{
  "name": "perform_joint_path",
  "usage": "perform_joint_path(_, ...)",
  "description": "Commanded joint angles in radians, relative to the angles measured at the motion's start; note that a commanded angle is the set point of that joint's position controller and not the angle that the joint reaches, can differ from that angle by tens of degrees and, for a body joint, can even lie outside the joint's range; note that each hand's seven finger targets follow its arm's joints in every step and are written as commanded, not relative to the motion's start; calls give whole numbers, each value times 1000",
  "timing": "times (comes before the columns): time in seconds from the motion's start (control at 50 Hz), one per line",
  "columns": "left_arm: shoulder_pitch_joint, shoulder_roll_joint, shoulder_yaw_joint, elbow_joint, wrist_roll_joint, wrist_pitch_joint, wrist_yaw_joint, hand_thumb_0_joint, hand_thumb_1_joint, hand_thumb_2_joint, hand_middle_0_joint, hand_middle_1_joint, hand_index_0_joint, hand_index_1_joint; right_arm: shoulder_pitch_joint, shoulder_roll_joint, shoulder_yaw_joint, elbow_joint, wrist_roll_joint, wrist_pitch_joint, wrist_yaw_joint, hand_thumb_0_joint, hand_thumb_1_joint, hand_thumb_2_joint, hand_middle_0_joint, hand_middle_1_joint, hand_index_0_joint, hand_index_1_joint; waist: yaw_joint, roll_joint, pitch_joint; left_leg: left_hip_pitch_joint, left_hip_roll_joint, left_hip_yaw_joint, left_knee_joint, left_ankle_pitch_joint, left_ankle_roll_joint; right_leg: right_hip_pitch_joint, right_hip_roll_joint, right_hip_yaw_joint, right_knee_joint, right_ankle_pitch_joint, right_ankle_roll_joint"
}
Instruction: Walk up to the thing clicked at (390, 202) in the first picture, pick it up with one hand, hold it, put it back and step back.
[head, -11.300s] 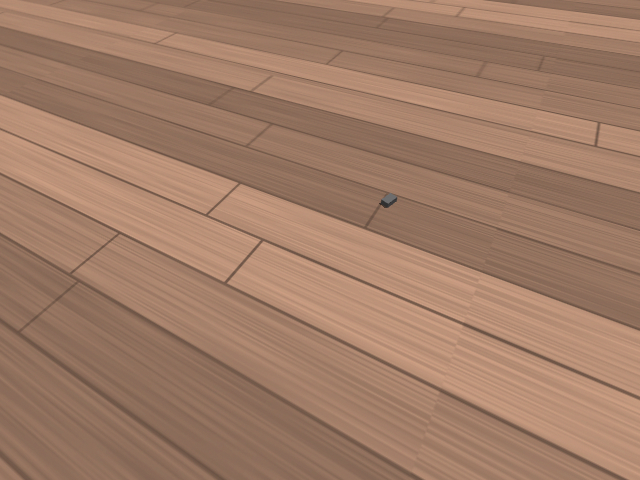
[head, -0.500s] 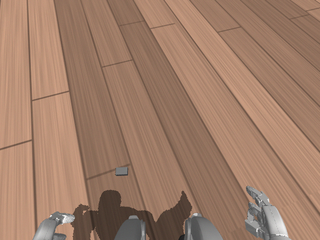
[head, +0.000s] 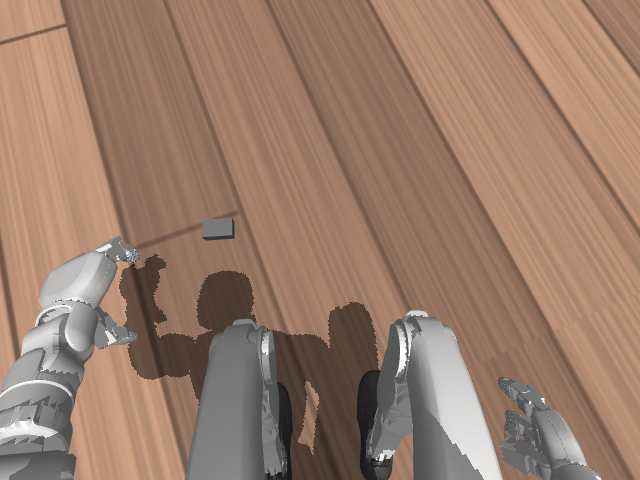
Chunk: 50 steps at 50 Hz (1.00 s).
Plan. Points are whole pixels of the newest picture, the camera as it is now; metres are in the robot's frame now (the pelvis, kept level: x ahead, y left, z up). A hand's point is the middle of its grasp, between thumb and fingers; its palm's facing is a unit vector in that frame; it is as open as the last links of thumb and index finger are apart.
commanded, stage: rise first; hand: left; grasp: from above
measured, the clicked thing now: (218, 229) +0.55 +0.24 -0.45
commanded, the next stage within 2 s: none
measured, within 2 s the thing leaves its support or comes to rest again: neither
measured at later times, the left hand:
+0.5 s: hand (136, 257) +0.43 +0.32 -0.24, palm faces -0.49 -0.07 -0.87, open 12.3 cm
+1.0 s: hand (152, 241) +0.47 +0.32 -0.29, palm faces -0.47 -0.02 -0.88, open 12.0 cm
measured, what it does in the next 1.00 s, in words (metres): lowers itself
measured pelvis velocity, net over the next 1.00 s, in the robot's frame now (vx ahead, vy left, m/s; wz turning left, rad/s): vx -0.01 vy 0.01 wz -0.10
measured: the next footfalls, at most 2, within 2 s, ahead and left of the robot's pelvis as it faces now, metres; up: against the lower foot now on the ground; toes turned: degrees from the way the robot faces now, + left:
none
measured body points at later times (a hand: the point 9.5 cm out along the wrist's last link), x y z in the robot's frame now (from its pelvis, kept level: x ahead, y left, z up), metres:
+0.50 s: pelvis -0.01 +0.01 -0.08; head +0.23 +0.06 +0.29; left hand +0.45 +0.32 -0.19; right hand +0.04 -0.28 -0.19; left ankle +0.07 +0.10 -0.43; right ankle +0.09 -0.10 -0.43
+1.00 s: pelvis -0.01 +0.01 -0.12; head +0.27 +0.05 +0.24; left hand +0.49 +0.32 -0.24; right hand +0.03 -0.28 -0.22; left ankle +0.07 +0.10 -0.43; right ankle +0.09 -0.10 -0.43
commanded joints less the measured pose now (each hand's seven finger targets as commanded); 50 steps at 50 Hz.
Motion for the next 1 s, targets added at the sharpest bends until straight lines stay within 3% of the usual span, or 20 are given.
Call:
perform_joint_path(0.0,-319,372,95,-46,90,-53,82,0,-259,778,-327,-768,-333,-764,161,-181,-68,-58,-6,-17,-11,0,-897,-899,200,300,200,300,-23,41,-661,297,-67,-43,-152,149,-17,369,58,107,-229,100,47)
perform_joint_path(0.06,-386,406,96,29,138,-60,103,0,-274,794,-316,-764,-317,-764,157,-182,-61,-48,-17,4,-8,0,-900,-900,200,300,200,300,-30,70,-635,252,-66,-53,-133,88,-17,295,60,93,-193,33,43)
perform_joint_path(0.08,-404,384,84,50,151,-60,109,0,-260,780,-314,-772,-323,-764,165,-184,-61,-40,-21,10,-7,0,-901,-900,200,300,200,300,-40,85,-621,261,-65,-65,-138,77,-19,260,60,78,-175,34,41)
perform_joint_path(0.18,-497,479,112,96,230,-68,138,0,-253,776,-343,-729,-339,-735,185,-195,-54,-23,-34,59,2,0,-904,-903,200,300,200,300,-59,120,-641,243,-62,-86,-92,120,-16,207,58,53,-98,88,39)
perform_joint_path(0.22,-504,445,77,152,254,-70,143,0,-237,763,-359,-699,-352,-708,181,-196,-47,-18,-43,76,9,0,-903,-903,200,300,200,300,-76,139,-592,218,-59,-90,-71,114,-16,155,56,47,-78,88,39)
perform_joint_path(0.24,-500,499,115,165,269,-73,150,0,-242,770,-360,-699,-350,-710,189,-199,-45,-13,-46,87,11,0,-903,-904,200,300,200,300,-70,131,-591,213,-58,-98,-71,117,-16,154,57,42,-66,89,38)
perform_joint_path(0.26,-530,470,83,163,285,-78,151,0,-247,769,-366,-680,-351,-697,189,-202,-44,-16,-51,92,14,0,-903,-903,200,300,200,300,-79,158,-601,222,-58,-101,-59,133,-19,129,55,41,-50,104,37)
perform_joint_path(0.3,-547,510,101,174,312,-87,156,0,-228,745,-366,-695,-362,-700,207,-211,-43,-4,-59,109,20,0,-905,-904,200,300,200,300,-81,177,-613,252,-55,-107,-41,170,-22,108,53,38,-32,126,37)
perform_joint_path(0.32,-562,457,62,181,322,-92,155,0,-241,756,-365,-686,-355,-697,211,-214,-44,-8,-63,111,25,0,-905,-904,200,300,200,300,-95,203,-600,266,-52,-123,-44,183,-30,66,52,32,-16,128,35)
perform_joint_path(0.34,-554,496,92,204,331,-97,162,0,-237,752,-366,-691,-357,-701,215,-216,-44,-1,-65,118,26,0,-906,-905,200,300,200,300,-92,191,-588,252,-52,-124,-34,174,-28,53,55,28,-10,120,34)
perform_joint_path(0.38,-599,486,75,192,349,-111,169,0,-229,740,-372,-671,-364,-681,231,-220,-42,2,-72,126,33,0,-905,-904,200,300,200,300,-108,215,-589,278,-47,-140,-23,198,-33,19,51,22,7,130,35)
perform_joint_path(0.4,-611,526,96,199,360,-118,177,0,-225,739,-379,-667,-368,-679,226,-210,-32,5,-75,133,36,0,-906,-905,200,300,200,300,-102,208,-597,254,-50,-134,-11,191,-30,29,51,24,14,129,34)
perform_joint_path(0.46,-630,487,65,204,391,-135,188,0,-218,730,-379,-665,-371,-673,233,-238,-45,2,-88,139,46,0,-905,-904,200,300,200,300,-120,240,-599,316,-40,-161,4,244,-41,-43,46,16,40,138,37)
perform_joint_path(0.54,-672,564,104,226,446,-153,221,0,-199,709,-394,-658,-389,-664,253,-241,-34,12,-100,150,55,0,-907,-905,200,300,200,300,-119,265,-611,325,-40,-171,23,268,-45,-68,45,12,65,142,36)
perform_joint_path(0.58,-706,557,97,230,460,-163,233,0,-191,705,-404,-644,-396,-653,254,-244,-30,15,-109,155,62,0,-906,-905,200,300,200,300,-141,277,-611,332,-36,-184,38,282,-46,-98,46,5,85,145,38)
perform_joint_path(0.64,-698,545,88,279,476,-159,245,0,-200,708,-398,-652,-390,-660,270,-252,-27,11,-117,152,68,0,-908,-906,200,300,200,300,-144,270,-599,342,-39,-178,60,304,-43,-99,46,2,84,157,41)
perform_joint_path(0.76,-750,616,129,317,478,-145,266,0,-182,690,-431,-629,-419,-642,280,-251,-6,2,-129,147,75,0,-912,-907,200,300,200,300,-163,231,-598,206,-44,-135,112,257,-20,-2,53,6,92,192,48)
perform_joint_path(0.88,-750,655,137,329,479,-132,250,0,-193,693,-421,-653,-413,-662,288,-257,8,-6,-136,146,77,0,-914,-908,200,300,200,300,-167,240,-599,167,-45,-119,138,262,-13,28,63,4,101,213,47)
perform_joint_path(0.94,-753,620,108,341,469,-131,245,0,-184,683,-423,-654,-418,-660,277,-259,12,-7,-136,144,78,0,-913,-907,200,300,200,300,-179,240,-567,151,-40,-132,143,243,-15,-9,65,-3,109,196,47)
perform_joint_path(0.98,-761,669,132,306,469,-135,238,0,-173,675,-438,-641,-431,-649,283,-268,12,-8,-139,146,79,0,-913,-907,200,300,200,300,-176,275,-593,180,-38,-134,148,273,-18,-3,68,-5,117,213,45)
